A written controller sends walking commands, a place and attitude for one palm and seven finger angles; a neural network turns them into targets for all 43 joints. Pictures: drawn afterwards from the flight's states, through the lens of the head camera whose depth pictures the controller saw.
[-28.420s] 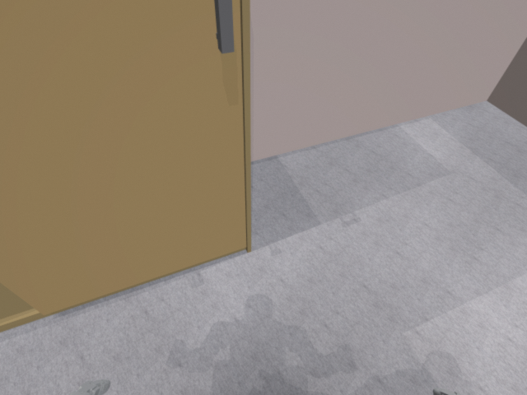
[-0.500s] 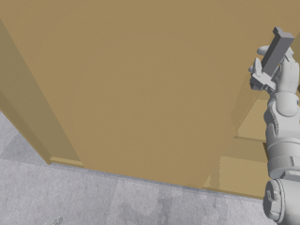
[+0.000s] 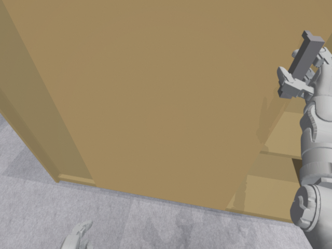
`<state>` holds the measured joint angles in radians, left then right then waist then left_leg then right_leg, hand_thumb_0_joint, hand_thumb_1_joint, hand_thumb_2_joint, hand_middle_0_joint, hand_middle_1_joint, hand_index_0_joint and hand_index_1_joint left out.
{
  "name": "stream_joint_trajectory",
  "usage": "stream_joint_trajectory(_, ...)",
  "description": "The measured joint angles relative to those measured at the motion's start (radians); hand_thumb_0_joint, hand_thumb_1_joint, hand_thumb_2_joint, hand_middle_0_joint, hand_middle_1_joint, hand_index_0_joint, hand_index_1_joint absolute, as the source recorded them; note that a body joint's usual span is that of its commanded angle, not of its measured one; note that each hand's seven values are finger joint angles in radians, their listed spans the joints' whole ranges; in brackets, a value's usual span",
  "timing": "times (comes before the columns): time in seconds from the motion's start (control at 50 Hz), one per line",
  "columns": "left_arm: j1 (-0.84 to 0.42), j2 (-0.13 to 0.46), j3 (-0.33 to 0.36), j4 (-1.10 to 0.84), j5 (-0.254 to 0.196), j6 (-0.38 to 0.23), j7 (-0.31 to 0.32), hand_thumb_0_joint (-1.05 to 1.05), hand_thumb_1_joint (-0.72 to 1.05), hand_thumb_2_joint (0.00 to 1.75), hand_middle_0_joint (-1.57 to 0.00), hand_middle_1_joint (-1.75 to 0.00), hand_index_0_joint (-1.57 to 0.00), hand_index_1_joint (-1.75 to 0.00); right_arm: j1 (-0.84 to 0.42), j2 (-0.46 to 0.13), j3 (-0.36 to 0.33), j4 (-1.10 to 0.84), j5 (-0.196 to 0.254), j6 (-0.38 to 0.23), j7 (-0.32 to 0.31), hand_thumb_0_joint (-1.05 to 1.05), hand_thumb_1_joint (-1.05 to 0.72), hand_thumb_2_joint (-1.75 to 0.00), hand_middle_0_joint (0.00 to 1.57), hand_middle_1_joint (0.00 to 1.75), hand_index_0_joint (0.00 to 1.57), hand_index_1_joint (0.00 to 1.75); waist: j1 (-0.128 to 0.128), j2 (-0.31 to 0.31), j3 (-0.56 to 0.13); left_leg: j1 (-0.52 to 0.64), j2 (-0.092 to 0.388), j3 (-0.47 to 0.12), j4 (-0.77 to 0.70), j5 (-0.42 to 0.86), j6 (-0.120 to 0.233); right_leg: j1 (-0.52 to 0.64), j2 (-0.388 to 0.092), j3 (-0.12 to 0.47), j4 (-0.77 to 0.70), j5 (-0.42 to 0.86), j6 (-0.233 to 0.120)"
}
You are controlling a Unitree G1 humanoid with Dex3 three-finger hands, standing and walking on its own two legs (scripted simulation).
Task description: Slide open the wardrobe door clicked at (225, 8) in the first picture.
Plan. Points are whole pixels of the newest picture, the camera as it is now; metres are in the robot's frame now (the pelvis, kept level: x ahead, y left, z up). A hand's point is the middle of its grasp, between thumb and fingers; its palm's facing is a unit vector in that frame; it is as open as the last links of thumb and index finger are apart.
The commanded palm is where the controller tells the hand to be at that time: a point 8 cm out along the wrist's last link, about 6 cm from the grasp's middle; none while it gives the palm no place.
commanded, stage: loosen the grip on the handle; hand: right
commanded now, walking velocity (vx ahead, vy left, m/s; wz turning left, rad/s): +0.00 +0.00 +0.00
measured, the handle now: (295, 65) +0.49 -0.26 +0.24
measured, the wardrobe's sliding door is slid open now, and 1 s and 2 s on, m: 0.49 0.49 0.49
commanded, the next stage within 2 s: slip the hand off the handle in 0.40 s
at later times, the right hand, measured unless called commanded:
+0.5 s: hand (291, 80) +0.45 -0.24 +0.22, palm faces +0.27 +0.96 -0.10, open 14.5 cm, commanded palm +0.42 -0.29 +0.22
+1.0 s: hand (306, 80) +0.45 -0.27 +0.22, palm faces +0.26 +0.96 -0.11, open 14.1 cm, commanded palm +0.41 -0.35 +0.22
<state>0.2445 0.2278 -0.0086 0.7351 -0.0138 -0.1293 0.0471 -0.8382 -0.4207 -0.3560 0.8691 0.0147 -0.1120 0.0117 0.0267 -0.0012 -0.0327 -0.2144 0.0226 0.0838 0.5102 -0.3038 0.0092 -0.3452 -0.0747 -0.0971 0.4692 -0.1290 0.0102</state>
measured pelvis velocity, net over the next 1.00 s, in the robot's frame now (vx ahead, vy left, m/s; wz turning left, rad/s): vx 0.01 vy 0.00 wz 0.02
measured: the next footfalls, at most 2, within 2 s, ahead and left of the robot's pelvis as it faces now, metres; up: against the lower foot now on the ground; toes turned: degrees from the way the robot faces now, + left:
none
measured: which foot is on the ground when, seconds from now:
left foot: down 0.00-1.00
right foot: down 0.00-1.00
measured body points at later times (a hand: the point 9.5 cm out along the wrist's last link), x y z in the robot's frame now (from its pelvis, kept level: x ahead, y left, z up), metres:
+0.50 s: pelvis +0.01 +0.00 +0.00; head +0.02 +0.00 +0.45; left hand +0.08 +0.27 -0.12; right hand +0.43 -0.29 +0.23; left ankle -0.02 +0.11 -0.74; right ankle +0.07 -0.13 -0.74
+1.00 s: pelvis +0.01 +0.00 +0.00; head +0.03 +0.00 +0.45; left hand +0.10 +0.28 -0.11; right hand +0.43 -0.32 +0.23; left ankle -0.02 +0.11 -0.74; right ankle +0.07 -0.13 -0.74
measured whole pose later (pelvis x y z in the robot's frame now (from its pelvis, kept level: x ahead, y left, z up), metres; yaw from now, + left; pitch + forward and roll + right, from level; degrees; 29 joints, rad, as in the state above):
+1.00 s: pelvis +0.01 +0.00 +0.00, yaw +1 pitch +3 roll +1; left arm 0.30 0.28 -0.02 0.70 -0.05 -0.08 0.10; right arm -0.76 -0.58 -0.44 0.79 0.08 -0.07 0.18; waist 0.05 -0.01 -0.04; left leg -0.28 0.01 0.07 0.55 -0.33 0.01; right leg -0.42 -0.09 -0.09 0.55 -0.18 0.01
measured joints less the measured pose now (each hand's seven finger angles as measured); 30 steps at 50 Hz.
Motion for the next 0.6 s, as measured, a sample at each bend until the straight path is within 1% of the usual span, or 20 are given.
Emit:
stream_joint_trajectory(0.04, 0.005, 0.017, 0.004, -0.014, -0.005, -0.007, -0.003, 0.01, 0.9, 0.9, -0.21, -0.3, -0.21, -0.3, -0.004, -0.019, 0.016, 0.02, -0.013, -0.001, -0.025, -0.06, -0.3, -0.63, 0.47, 1.4, 0.34, 1.36, 0.013, -0.004, 0.0, -0.009, -0.002, 0.001, 0.016, -0.004, 0.001, -0.009, -0.003, 0.002, 0.015, -0.004, -0.001)
stream_joint_trajectory(0.1, 0.017, 0.038, 0.007, -0.022, -0.013, -0.005, 0.001, 0.01, 0.9, 0.9, -0.2, -0.3, -0.21, -0.3, -0.004, -0.044, 0.025, 0.022, -0.018, -0.024, -0.026, -0.03, -0.07, -0.51, 0.46, 1.4, 0.31, 1.33, 0.024, 0.003, 0.009, -0.029, -0.003, -0.001, 0.038, -0.009, 0.003, -0.023, -0.005, 0.002, 0.027, -0.004, -0.003)
stream_joint_trajectory(0.18, 0.047, 0.058, 0.015, -0.009, -0.021, -0.001, 0.013, 0.01, 0.9, 0.9, -0.2, -0.3, -0.21, -0.3, 0.002, -0.06, 0.029, 0.006, 0.007, -0.065, -0.006, -0.01, 0.21, -0.37, 0.43, 1.37, 0.28, 1.3, 0.023, 0.014, 0.021, -0.051, -0.007, -0.006, 0.052, -0.01, 0.007, -0.042, -0.007, 0.005, 0.038, -0.009, -0.003)
stream_joint_trajectory(0.22, 0.062, 0.064, 0.017, 0.004, -0.024, 0.001, 0.019, 0.01, 0.91, 0.9, -0.2, -0.3, -0.21, -0.3, 0.004, -0.063, 0.03, -0.005, 0.02, -0.08, 0.007, 0.0, 0.31, -0.32, 0.42, 1.35, 0.28, 1.29, 0.02, 0.015, 0.027, -0.058, -0.011, -0.007, 0.054, -0.01, 0.007, -0.051, -0.006, 0.011, 0.045, -0.011, -0.005)
stream_joint_trajectory(0.26, 0.073, 0.066, 0.017, 0.014, -0.025, 0.004, 0.023, 0.01, 0.91, 0.9, -0.2, -0.3, -0.21, -0.3, 0.017, -0.069, 0.021, -0.034, 0.021, -0.077, 0.017, 0.0, 0.39, -0.28, 0.4, 1.32, 0.29, 1.28, 0.021, 0.014, 0.03, -0.062, -0.014, -0.012, 0.051, -0.01, 0.007, -0.055, -0.009, 0.01, 0.048, -0.013, -0.003)
stream_joint_trajectory(0.3, 0.086, 0.064, 0.019, 0.02, -0.027, 0.004, 0.028, 0.02, 0.91, 0.9, -0.2, -0.3, -0.21, -0.3, 0.026, -0.075, 0.022, -0.054, 0.024, -0.067, 0.02, 0.0, 0.44, -0.26, 0.38, 1.3, 0.29, 1.26, 0.023, 0.011, 0.03, -0.062, -0.016, -0.013, 0.046, -0.01, 0.007, -0.057, -0.01, 0.009, 0.048, -0.016, -0.001)
stream_joint_trajectory(0.42, 0.101, 0.048, 0.014, 0.035, -0.028, 0.003, 0.032, 0.02, 0.91, 0.9, -0.2, -0.3, -0.2, -0.3, 0.07, -0.061, 0.013, -0.126, 0.059, -0.023, 0.036, 0.0, 0.52, -0.22, 0.42, 1.3, 0.28, 1.2, 0.012, -0.006, 0.022, -0.046, -0.015, -0.013, 0.024, -0.01, 0.002, -0.05, -0.008, 0.009, 0.046, -0.027, -0.001)
stream_joint_trajectory(0.52, 0.08, 0.029, 0.007, 0.021, -0.027, 0.004, 0.028, 0.02, 0.91, 0.9, -0.2, -0.3, -0.21, -0.3, 0.113, -0.041, 0.004, -0.192, 0.07, 0.021, 0.037, -0.01, 0.54, -0.21, 0.42, 1.28, 0.27, 1.17, 0.006, -0.015, 0.009, -0.035, -0.011, -0.018, 0.016, -0.014, -0.002, -0.041, -0.005, 0.004, 0.044, -0.036, -0.003)
stream_joint_trajectory(0.6, 0.049, 0.019, -0.004, 0.005, -0.025, 0.006, 0.029, 0.02, 0.91, 0.9, -0.2, -0.3, -0.21, -0.3, 0.125, -0.034, -0.008, -0.213, 0.068, 0.044, 0.049, -0.01, 0.55, -0.2, 0.43, 1.26, 0.26, 1.16, 0.004, -0.015, 0.002, -0.03, -0.008, -0.02, 0.017, -0.02, -0.005, -0.036, -0.002, 0.002, 0.045, -0.042, -0.004)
